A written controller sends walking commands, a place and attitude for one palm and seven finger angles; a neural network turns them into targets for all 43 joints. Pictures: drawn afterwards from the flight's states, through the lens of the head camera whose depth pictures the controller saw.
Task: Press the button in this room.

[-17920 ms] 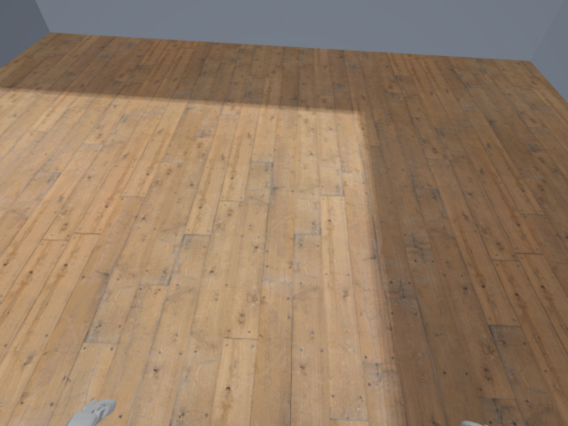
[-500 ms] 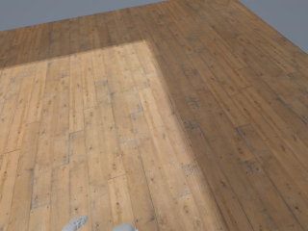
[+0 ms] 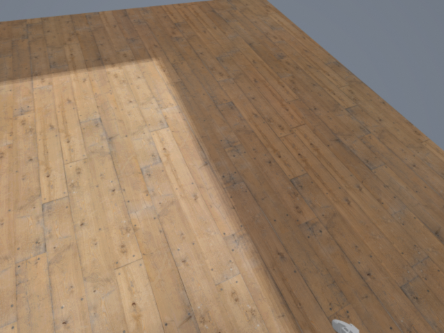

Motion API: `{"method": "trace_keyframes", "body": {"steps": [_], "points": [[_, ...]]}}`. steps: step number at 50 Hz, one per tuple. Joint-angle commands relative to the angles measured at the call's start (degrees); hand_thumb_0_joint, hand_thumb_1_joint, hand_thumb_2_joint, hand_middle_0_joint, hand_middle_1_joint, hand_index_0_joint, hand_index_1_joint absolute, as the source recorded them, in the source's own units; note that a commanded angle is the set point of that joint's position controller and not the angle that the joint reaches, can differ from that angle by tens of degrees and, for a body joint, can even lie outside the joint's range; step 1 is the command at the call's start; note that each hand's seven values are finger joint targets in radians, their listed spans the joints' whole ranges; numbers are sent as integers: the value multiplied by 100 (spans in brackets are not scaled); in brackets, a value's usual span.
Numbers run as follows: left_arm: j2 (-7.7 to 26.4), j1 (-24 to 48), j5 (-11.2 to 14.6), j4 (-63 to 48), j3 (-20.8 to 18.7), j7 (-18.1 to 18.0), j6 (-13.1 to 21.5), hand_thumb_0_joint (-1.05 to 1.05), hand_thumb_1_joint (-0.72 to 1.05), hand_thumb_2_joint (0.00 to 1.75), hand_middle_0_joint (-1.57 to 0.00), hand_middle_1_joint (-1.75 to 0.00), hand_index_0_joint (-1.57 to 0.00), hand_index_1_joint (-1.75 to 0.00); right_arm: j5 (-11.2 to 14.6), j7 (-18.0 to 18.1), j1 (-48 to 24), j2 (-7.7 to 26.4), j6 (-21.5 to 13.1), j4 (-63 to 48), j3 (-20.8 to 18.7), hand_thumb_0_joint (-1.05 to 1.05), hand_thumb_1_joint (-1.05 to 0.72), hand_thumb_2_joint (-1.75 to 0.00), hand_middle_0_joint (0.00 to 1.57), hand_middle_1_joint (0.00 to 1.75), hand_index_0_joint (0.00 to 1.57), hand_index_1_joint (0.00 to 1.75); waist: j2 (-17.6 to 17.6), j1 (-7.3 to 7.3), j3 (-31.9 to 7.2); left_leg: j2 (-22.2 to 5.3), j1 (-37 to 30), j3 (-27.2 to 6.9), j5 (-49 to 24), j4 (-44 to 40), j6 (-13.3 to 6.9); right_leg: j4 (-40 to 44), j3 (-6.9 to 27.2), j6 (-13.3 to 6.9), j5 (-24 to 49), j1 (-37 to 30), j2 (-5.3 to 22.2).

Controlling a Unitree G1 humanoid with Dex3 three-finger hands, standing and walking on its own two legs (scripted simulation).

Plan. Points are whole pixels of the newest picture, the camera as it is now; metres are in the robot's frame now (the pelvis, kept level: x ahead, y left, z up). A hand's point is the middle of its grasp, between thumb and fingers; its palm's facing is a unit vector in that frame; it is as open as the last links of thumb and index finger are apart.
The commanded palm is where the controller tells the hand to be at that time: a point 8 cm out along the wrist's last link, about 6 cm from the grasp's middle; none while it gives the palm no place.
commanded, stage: turn or walk to find it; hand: left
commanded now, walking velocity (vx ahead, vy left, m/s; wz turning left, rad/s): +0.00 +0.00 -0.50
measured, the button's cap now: out of the picture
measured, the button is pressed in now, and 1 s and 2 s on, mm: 0 0 0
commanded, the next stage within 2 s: none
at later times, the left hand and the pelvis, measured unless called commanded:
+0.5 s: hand (161, 332) +0.14 +0.13 -0.15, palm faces -0.31 -0.91 -0.28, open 7.4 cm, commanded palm none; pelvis -0.04 -0.03 -0.01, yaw -18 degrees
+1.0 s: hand out of the picture +0.07 +0.14 -0.16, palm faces -0.41 -0.88 -0.23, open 7.4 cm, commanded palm none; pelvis -0.06 -0.02 +0.01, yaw -30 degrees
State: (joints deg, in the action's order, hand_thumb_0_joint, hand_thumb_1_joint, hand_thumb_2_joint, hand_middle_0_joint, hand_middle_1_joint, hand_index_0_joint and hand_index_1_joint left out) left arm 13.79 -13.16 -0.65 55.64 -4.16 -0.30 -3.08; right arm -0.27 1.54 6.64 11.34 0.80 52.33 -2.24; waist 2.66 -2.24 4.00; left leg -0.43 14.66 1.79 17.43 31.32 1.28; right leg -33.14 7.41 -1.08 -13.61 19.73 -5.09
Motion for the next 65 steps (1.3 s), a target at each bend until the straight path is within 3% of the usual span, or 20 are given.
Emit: {"method": "trace_keyframes", "body": {"steps": [1,3,6,15,21,22,23,24,25,27,31,47,51,52,53,54,55,59,62,65], "points": [[647,234,-66,-587,-169,28,60,0,90,90,-20,-30,-20,-30,-89,77,520,1367,-69,-334,-299,0,-90,-90,20,30,20,30,-1539,332,-574,-2536,-873,-1807,-1651,-1561,-945,-2733,-188,321,-1898,1305,325],[715,172,-102,-438,-276,93,4,0,90,90,-20,-30,-20,-30,-104,111,74,983,-101,-453,-201,0,-90,-90,20,30,20,30,-1306,94,-184,-1955,-360,-1064,-1715,-1553,-829,-3445,-272,409,-1357,1233,461],[504,101,-79,-416,-210,166,1,0,90,90,-20,-30,-20,-30,-110,84,259,937,-151,-392,-227,0,-90,-90,20,30,20,30,-895,111,-271,-1629,-728,-400,-2201,-1326,-797,-3679,-525,515,-953,1382,556],[277,799,-54,-710,-103,182,-38,0,90,90,-20,-30,-20,-30,-118,22,1009,992,-155,-81,-360,0,-90,-90,20,30,20,30,-1206,465,-278,-1992,-1024,-99,-2260,-1225,-1008,-2314,-919,566,-1186,1114,904],[294,475,-34,-640,-53,148,121,0,90,90,-20,-30,-20,-30,-116,-49,982,1151,-100,45,-434,0,-90,-90,20,30,20,30,-1319,301,-675,-1977,-771,512,-2722,-231,-610,25,-1355,294,-489,-381,669],[473,43,-47,-509,-93,128,187,0,90,90,-20,-30,-20,-30,-82,-62,914,1105,-85,36,-428,0,-90,-90,20,30,20,30,-887,62,-878,-1778,-427,815,-2198,502,-281,914,-1239,224,422,-1145,783],[1125,-278,-113,-414,-197,47,273,0,90,90,-20,-30,-20,-30,-36,-92,1006,715,-51,-97,-341,0,-90,-90,20,30,20,30,723,-82,-988,-1253,1019,1073,-100,1653,124,1404,261,-176,1616,-2243,1972],[1518,-481,-44,-332,-270,-24,259,0,90,90,-20,-30,-20,-30,-69,-92,516,434,13,-395,-220,0,-90,-90,20,30,20,30,1545,-243,-748,-664,1962,699,1971,2758,295,1310,1530,-728,3402,-1962,2921],[1413,-515,2,-351,-247,-67,213,0,90,90,-20,-30,-20,-30,-45,-28,429,574,111,-409,-238,0,-90,-90,20,30,20,30,941,-244,-763,-700,1862,65,1806,3285,200,1264,1142,-1050,3117,-1645,2899],[1159,203,-18,-523,-255,-103,179,0,90,90,-20,-30,-20,-30,-73,-22,456,634,179,-261,-273,0,-90,-90,20,30,20,30,1003,-1,-325,-704,2031,-183,1154,3656,202,1622,1104,-915,1262,-1056,2385],[823,501,12,-630,-125,-54,272,0,90,90,-20,-30,-20,-30,-122,-74,863,704,160,26,-309,0,-90,-90,20,30,20,30,460,269,-462,-633,1751,-147,166,3482,348,1481,406,-541,1608,-1114,1747],[987,-68,-71,-382,-229,-41,207,0,90,90,-20,-30,-20,-30,-12,19,85,664,66,-328,-229,0,-90,-90,20,30,20,30,507,-11,-581,-163,847,-262,812,1351,187,1504,1836,-1010,1231,-941,1665],[975,270,-15,-430,-226,-44,159,0,90,90,-20,-30,-20,-30,52,80,815,676,-51,-136,-224,0,-90,-90,20,30,20,30,517,358,-956,-25,-704,-165,-156,-653,48,961,1705,-546,1384,-387,1263],[790,289,20,-487,-183,-31,147,0,90,90,-20,-30,-20,-30,42,115,1009,880,-109,-86,-259,0,-90,-90,20,30,20,30,-32,464,-1100,-482,-1572,-530,-342,-1175,-100,486,1363,-266,771,330,841],[482,189,74,-551,-118,27,127,0,90,90,-20,-30,-20,-30,-32,114,880,1333,-128,-184,-334,0,-90,-90,20,30,20,30,-1522,449,-944,-1812,-1966,-1873,-198,-1761,-433,-598,485,42,-769,1425,83],[533,241,-4,-557,-128,41,105,0,90,90,-20,-30,-20,-30,-22,91,611,1529,-48,-334,-374,0,-90,-90,20,30,20,30,-1821,386,-587,-2577,-1199,-2118,-521,-1827,-786,-1765,-190,256,-1776,1536,146],[679,130,-65,-530,-201,53,44,0,90,90,-20,-30,-20,-30,-71,64,300,1345,-22,-459,-314,0,-90,-90,20,30,20,30,-1418,254,-376,-2536,-402,-1875,-228,-1872,-1003,-2615,-205,325,-1677,1240,287],[591,-56,-107,-309,-266,176,-3,0,90,90,-20,-30,-20,-30,-96,93,-25,884,-108,-500,-191,0,-90,-90,20,30,20,30,-1031,12,25,-1547,-119,-492,-1212,-1593,-699,-3654,-457,470,-847,1292,475],[423,78,-66,-371,-191,182,-6,0,90,90,-20,-30,-20,-30,-100,73,529,926,-152,-335,-254,0,-90,-90,20,30,20,30,-1024,209,-281,-1608,-910,-365,-1587,-1409,-841,-3502,-574,569,-732,1520,597],[362,518,-80,-537,-145,245,6,0,90,90,-20,-30,-20,-30,-112,37,974,993,-200,-165,-315,0,-90,-90,20,30,20,30,-1052,418,-163,-1914,-1125,-543,-170,-1767,-956,-2999,-728,558,-759,1721,843]]}}
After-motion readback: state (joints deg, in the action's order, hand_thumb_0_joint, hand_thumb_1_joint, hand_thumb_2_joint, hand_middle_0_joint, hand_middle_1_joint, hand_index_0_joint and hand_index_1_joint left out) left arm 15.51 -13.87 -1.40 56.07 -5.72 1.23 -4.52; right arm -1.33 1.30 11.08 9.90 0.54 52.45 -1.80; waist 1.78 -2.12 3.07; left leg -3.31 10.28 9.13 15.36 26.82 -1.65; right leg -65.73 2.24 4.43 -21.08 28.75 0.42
